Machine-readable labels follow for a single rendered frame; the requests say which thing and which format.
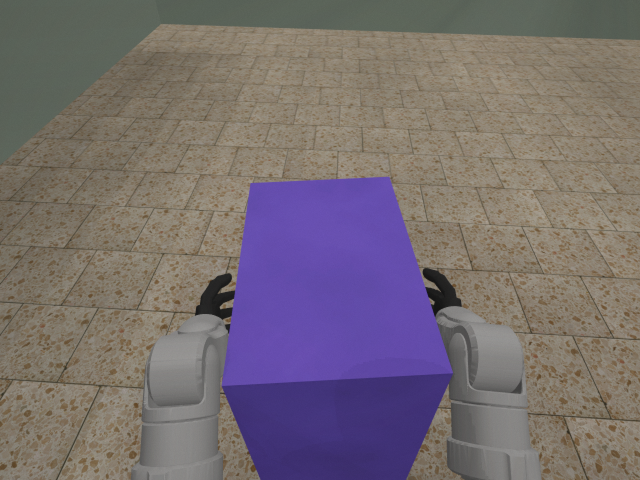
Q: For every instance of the carton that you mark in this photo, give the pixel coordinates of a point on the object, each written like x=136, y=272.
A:
x=335, y=365

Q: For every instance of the robot right hand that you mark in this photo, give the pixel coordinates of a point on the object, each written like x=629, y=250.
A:
x=447, y=296

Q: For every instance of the left robot forearm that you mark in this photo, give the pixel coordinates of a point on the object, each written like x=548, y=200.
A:
x=181, y=400

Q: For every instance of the right robot forearm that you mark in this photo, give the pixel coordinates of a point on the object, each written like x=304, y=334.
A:
x=490, y=435

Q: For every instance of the robot left hand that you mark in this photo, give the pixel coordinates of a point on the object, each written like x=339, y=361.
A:
x=211, y=301

